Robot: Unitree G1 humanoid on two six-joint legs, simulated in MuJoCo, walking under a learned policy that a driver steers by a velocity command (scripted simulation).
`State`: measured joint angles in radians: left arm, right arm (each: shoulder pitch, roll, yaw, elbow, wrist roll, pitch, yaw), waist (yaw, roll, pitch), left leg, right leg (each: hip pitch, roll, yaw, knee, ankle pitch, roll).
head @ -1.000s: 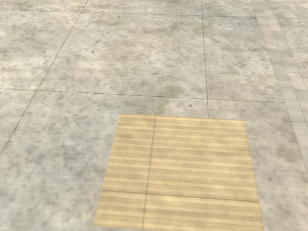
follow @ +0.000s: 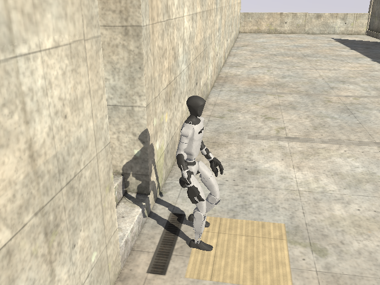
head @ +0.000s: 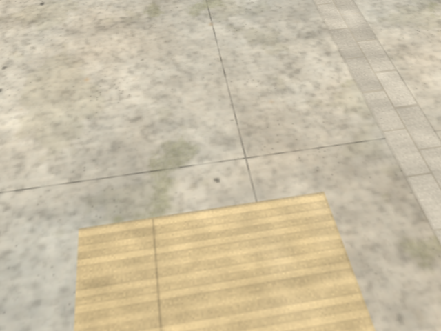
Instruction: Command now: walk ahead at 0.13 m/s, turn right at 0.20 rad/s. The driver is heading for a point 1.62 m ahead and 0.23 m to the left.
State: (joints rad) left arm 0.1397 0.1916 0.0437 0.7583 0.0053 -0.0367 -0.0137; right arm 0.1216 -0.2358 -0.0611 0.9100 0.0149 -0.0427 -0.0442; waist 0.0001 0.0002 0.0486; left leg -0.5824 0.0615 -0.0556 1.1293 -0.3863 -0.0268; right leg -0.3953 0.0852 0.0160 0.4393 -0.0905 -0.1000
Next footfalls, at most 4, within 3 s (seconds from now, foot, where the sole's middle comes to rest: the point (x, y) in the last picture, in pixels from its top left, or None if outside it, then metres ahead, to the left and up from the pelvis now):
0.22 left None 0.17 0.17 -0.77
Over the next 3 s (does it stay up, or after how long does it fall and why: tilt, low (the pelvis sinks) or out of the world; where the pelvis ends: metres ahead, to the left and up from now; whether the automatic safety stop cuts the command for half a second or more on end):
stays up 0.21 0.08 0.00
